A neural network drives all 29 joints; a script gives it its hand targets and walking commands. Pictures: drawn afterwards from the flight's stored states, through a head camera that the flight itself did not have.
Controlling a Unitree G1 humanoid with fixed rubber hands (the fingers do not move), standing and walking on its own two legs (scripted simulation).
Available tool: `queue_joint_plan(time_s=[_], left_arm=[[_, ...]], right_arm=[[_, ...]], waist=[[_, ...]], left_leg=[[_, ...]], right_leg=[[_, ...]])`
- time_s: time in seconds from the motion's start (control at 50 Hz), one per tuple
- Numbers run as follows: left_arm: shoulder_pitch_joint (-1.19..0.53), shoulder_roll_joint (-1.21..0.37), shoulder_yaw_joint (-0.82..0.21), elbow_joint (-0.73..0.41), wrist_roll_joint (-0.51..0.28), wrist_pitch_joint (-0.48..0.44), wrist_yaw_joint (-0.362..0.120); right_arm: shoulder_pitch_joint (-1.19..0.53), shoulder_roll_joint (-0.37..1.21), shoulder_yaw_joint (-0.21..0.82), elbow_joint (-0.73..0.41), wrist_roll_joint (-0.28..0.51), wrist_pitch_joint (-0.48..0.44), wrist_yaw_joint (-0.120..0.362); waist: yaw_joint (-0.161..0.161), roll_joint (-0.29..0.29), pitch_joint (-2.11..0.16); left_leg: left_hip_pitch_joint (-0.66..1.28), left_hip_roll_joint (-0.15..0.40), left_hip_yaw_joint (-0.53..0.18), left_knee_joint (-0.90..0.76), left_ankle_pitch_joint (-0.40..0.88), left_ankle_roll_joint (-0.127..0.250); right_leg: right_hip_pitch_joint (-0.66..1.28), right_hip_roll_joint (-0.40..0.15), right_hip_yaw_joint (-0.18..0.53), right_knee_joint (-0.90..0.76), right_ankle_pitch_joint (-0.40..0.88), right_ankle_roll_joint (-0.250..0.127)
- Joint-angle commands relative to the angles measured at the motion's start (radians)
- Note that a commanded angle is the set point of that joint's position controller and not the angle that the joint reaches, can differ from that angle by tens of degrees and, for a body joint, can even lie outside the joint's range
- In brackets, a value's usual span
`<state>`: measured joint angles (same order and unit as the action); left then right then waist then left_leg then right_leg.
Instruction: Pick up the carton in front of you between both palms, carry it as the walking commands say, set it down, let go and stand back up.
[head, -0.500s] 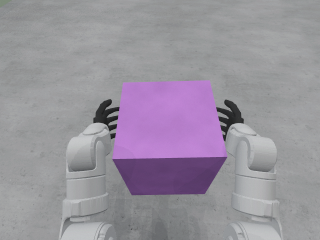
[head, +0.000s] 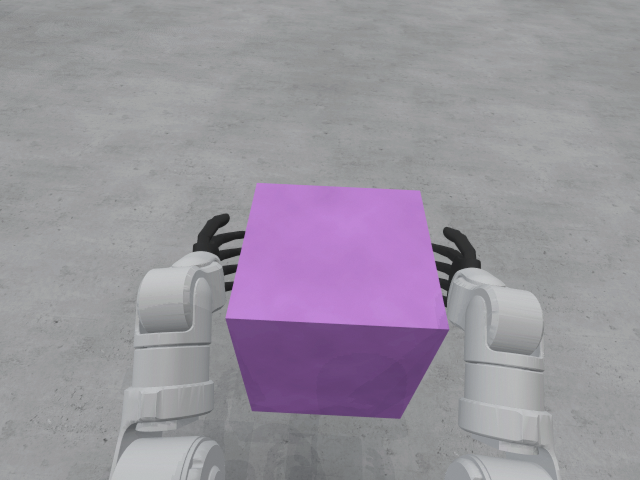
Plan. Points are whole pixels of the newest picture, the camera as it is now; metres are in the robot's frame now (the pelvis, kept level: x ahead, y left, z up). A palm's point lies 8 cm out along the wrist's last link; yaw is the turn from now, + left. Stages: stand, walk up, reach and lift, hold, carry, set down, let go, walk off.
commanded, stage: carry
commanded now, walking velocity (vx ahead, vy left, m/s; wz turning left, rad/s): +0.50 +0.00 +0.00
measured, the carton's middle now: (331, 306) +0.35 -0.01 +0.03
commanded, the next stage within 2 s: none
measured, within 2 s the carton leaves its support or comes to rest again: neither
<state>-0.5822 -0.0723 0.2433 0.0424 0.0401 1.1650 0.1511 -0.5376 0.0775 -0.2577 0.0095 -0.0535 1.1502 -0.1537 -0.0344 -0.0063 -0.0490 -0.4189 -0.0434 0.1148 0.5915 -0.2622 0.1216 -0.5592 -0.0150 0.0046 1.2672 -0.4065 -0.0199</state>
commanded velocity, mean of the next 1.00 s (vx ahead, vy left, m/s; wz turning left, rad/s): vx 0.50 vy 0.00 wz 0.00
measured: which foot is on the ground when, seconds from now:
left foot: down 0.00-0.30, up 0.32-0.78, down 0.80-1.00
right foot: up 0.00-0.28, down 0.30-0.82, up 0.84-1.00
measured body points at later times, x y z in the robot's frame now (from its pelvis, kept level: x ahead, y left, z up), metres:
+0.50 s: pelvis +0.34 -0.02 +0.02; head +0.38 -0.02 +0.47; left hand +0.66 +0.16 +0.10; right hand +0.70 -0.14 +0.10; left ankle +0.29 +0.11 -0.64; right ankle +0.37 -0.07 -0.73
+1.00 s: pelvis +0.67 +0.06 +0.02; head +0.64 +0.07 +0.47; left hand +0.93 +0.21 +0.09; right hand +0.92 -0.09 +0.10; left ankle +0.68 +0.13 -0.73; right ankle +0.64 -0.07 -0.65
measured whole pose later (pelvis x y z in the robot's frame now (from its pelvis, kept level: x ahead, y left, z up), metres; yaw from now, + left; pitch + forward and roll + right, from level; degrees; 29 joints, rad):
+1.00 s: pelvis +0.67 +0.06 +0.02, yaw +0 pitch +3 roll -1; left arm -0.05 -0.13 0.07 -0.39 0.08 1.23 0.11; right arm -0.04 0.13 -0.07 -0.37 -0.06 1.21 -0.13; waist -0.02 -0.01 -0.14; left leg -0.24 0.02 0.21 0.36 -0.19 0.07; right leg -0.51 -0.09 -0.07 1.03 -0.28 0.00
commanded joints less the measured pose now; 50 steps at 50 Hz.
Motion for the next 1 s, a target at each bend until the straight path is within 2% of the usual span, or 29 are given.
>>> queue_joint_plan(time_s=[0.0,0.04,0.1,0.2,0.22,0.24,0.26,0.28,0.3,0.32,0.34,0.36,0.38,0.4,0.44,0.5,0.56,0.7,0.74,0.76,0.78,0.8,0.82,0.84,0.86,0.88,0.9,0.94,0.98], left_arm=[[-0.626,-0.939,-0.612,-0.112,-0.23,-0.046,-0.082],[-0.603,-0.944,-0.628,-0.124,-0.214,-0.068,-0.085],[-0.556,-0.918,-0.65,-0.144,-0.199,-0.089,-0.086],[-0.513,-0.843,-0.668,-0.191,-0.205,-0.091,-0.085],[-0.499,-0.825,-0.666,-0.191,-0.205,-0.084,-0.084],[-0.483,-0.805,-0.661,-0.185,-0.203,-0.077,-0.083],[-0.468,-0.791,-0.654,-0.177,-0.196,-0.072,-0.083],[-0.449,-0.776,-0.641,-0.165,-0.187,-0.067,-0.084],[-0.428,-0.762,-0.623,-0.154,-0.182,-0.061,-0.086],[-0.445,-0.739,-0.619,-0.128,-0.18,-0.054,-0.081],[-0.37,-0.774,-0.627,-0.096,-0.199,-0.051,-0.084],[-0.394,-0.813,-0.642,-0.134,-0.221,-0.054,-0.093],[-0.445,-0.874,-0.674,-0.172,-0.252,-0.055,-0.107],[-0.488,-0.926,-0.707,-0.207,-0.286,-0.059,-0.122],[-0.508,-0.987,-0.751,-0.253,-0.323,-0.066,-0.147],[-0.416,-0.995,-0.781,-0.293,-0.334,-0.065,-0.172],[-0.284,-0.97,-0.801,-0.351,-0.334,-0.053,-0.189],[0.033,-0.895,-0.791,-0.46,-0.289,0.015,-0.205],[0.081,-0.883,-0.787,-0.484,-0.28,0.035,-0.209],[0.096,-0.877,-0.789,-0.498,-0.279,0.045,-0.211],[0.102,-0.87,-0.791,-0.509,-0.278,0.053,-0.213],[0.083,-0.87,-0.803,-0.536,-0.286,0.066,-0.215],[0.053,-0.862,-0.819,-0.551,-0.293,0.074,-0.219],[0.023,-0.889,-0.843,-0.557,-0.307,0.074,-0.222],[0.016,-0.915,-0.849,-0.551,-0.312,0.071,-0.227],[0.021,-0.945,-0.857,-0.543,-0.316,0.064,-0.23],[0.034,-0.966,-0.859,-0.531,-0.315,0.056,-0.231],[0.071,-0.984,-0.867,-0.515,-0.302,0.042,-0.228],[0.108,-0.981,-0.868,-0.509,-0.285,0.032,-0.221]], right_arm=[[-0.785,0.965,0.7,-0.148,0.382,-0.04,0.134],[-0.773,0.983,0.726,-0.157,0.395,-0.061,0.143],[-0.718,0.966,0.748,-0.165,0.395,-0.081,0.145],[-0.641,0.892,0.754,-0.182,0.386,-0.085,0.137],[-0.613,0.873,0.748,-0.171,0.378,-0.081,0.133],[-0.586,0.857,0.739,-0.159,0.367,-0.076,0.129],[-0.569,0.843,0.73,-0.149,0.353,-0.07,0.125],[-0.569,0.831,0.725,-0.14,0.34,-0.065,0.121],[-0.575,0.824,0.717,-0.132,0.327,-0.057,0.119],[-0.538,0.843,0.71,-0.1,0.323,-0.047,0.117],[-0.52,0.819,0.702,-0.115,0.317,-0.041,0.113],[-0.545,0.856,0.702,-0.13,0.316,-0.041,0.113],[-0.554,0.886,0.698,-0.138,0.307,-0.044,0.115],[-0.546,0.915,0.694,-0.144,0.296,-0.047,0.12],[-0.486,0.954,0.703,-0.153,0.273,-0.053,0.127],[-0.364,0.97,0.732,-0.182,0.236,-0.062,0.128],[-0.264,0.962,0.779,-0.271,0.223,-0.058,0.129],[-0.069,0.935,0.865,-0.447,0.295,0.025,0.165],[-0.031,0.921,0.864,-0.471,0.308,0.048,0.179],[0.003,0.918,0.855,-0.469,0.308,0.057,0.185],[0.034,0.91,0.845,-0.47,0.303,0.066,0.192],[0.039,0.886,0.828,-0.469,0.293,0.071,0.198],[0.043,0.898,0.829,-0.441,0.302,0.071,0.202],[0.039,0.916,0.828,-0.459,0.307,0.072,0.209],[0.035,0.947,0.836,-0.463,0.315,0.07,0.215],[0.018,0.969,0.845,-0.477,0.321,0.065,0.22],[0.004,0.984,0.855,-0.485,0.325,0.06,0.223],[0.017,0.989,0.867,-0.486,0.333,0.05,0.229],[0.047,0.973,0.871,-0.483,0.335,0.043,0.234]], waist=[[-0.002,0.082,-0.423],[-0.015,0.099,-0.425],[-0.038,0.092,-0.42],[-0.061,0.107,-0.358],[-0.057,0.123,-0.365],[-0.037,0.156,-0.39],[0.001,0.167,-0.437],[0.046,0.125,-0.484],[0.057,-0.007,-0.54],[0.064,-0.254,-0.631],[0.094,-0.195,-0.649],[0.089,-0.151,-0.562],[0.072,-0.041,-0.505],[0.064,-0.014,-0.461],[0.051,-0.031,-0.44],[0.05,-0.083,-0.415],[0.051,-0.128,-0.367],[0.064,-0.167,-0.232],[0.056,-0.173,-0.247],[0.039,-0.146,-0.285],[0.024,-0.101,-0.335],[0.017,0.123,-0.424],[0.009,0.306,-0.407],[0.01,0.238,-0.361],[0.011,0.163,-0.339],[0.016,0.073,-0.304],[0.023,0.045,-0.287],[0.025,0.096,-0.269],[0.024,0.126,-0.241]], left_leg=[[0.446,0.317,-0.416,-0.196,0.334,0.118],[0.501,0.294,-0.359,-0.18,0.454,0.108],[0.578,0.261,-0.284,-0.167,0.637,0.083],[0.586,0.176,-0.133,-0.14,0.889,0.017],[0.574,0.172,-0.113,-0.113,0.979,0.001],[0.564,0.178,-0.101,-0.049,1.05,-0.022],[0.521,0.177,-0.06,0.07,1.047,-0.057],[0.389,0.164,-0.04,0.215,0.879,-0.078],[0.165,0.132,-0.041,0.38,0.357,-0.094],[-0.217,-0.025,-0.092,0.743,-0.288,-0.156],[-0.298,0.003,-0.148,0.818,-0.257,-0.122],[-0.336,0.037,-0.158,0.769,-0.194,-0.109],[-0.32,0.063,-0.152,0.693,-0.139,-0.109],[-0.292,0.085,-0.144,0.619,-0.108,-0.113],[-0.22,0.104,-0.123,0.493,-0.076,-0.13],[-0.21,0.098,-0.062,0.317,-0.053,-0.154],[-0.226,0.093,-0.01,0.157,0.058,-0.164],[-0.145,0.058,0.076,-0.105,0.24,-0.128],[0.024,0.029,0.123,-0.169,0.24,-0.108],[0.194,-0.001,0.157,-0.207,0.216,-0.102],[0.42,0.077,0.075,-0.185,0.153,-0.09],[0.637,0.363,-0.36,-0.214,0.01,0.021],[0.72,0.477,-0.66,-0.339,0.051,0.123],[0.667,0.472,-0.585,-0.339,0.112,0.125],[0.596,0.435,-0.496,-0.331,0.169,0.105],[0.502,0.414,-0.404,-0.352,0.163,0.063],[0.422,0.389,-0.333,-0.388,0.099,0.027],[0.349,0.347,-0.226,-0.439,0.01,0.0],[0.335,0.329,-0.166,-0.481,-0.016,0.002]], right_leg=[[-0.212,-0.052,-0.001,-0.046,0.047,-0.002],[-0.265,-0.048,-0.024,-0.117,0.097,-0.001],[-0.294,-0.032,-0.061,-0.274,0.193,-0.011],[-0.095,0.063,-0.18,-0.677,0.422,-0.045],[-0.001,0.09,-0.202,-0.744,0.462,-0.057],[0.117,0.101,-0.213,-0.789,0.482,-0.067],[0.292,0.098,-0.218,-0.868,0.527,-0.072],[0.511,0.041,-0.174,-0.886,0.545,-0.077],[0.747,-0.177,0.077,-0.789,0.711,-0.095],[1.071,-0.448,0.501,-0.763,0.768,-0.321],[1.032,-0.396,0.551,-0.84,0.583,-0.326],[0.945,-0.336,0.455,-0.881,0.557,-0.273],[0.851,-0.319,0.372,-0.905,0.594,-0.23],[0.775,-0.306,0.316,-0.928,0.606,-0.197],[0.686,-0.28,0.239,-0.98,0.547,-0.155],[0.682,-0.257,0.141,-1.012,0.629,-0.15],[0.712,-0.212,0.045,-1.012,0.722,-0.119],[0.741,-0.184,-0.077,-0.995,0.87,-0.08],[0.699,-0.182,-0.12,-0.875,0.961,-0.054],[0.626,-0.153,-0.168,-0.746,0.936,-0.031],[0.458,-0.135,-0.169,-0.596,0.739,-0.003],[0.192,-0.066,-0.154,-0.293,0.404,0.038],[-0.066,0.056,-0.097,-0.099,-0.048,0.04],[-0.133,-0.007,-0.011,0.022,-0.072,0.015],[-0.139,-0.049,0.002,0.031,-0.039,-0.003],[-0.114,-0.092,0.007,-0.025,0.029,-0.004],[-0.075,-0.117,0.012,-0.103,0.08,0.0],[-0.026,-0.113,-0.033,-0.215,0.142,0.011],[-0.035,-0.114,-0.067,-0.324,0.192,0.032]])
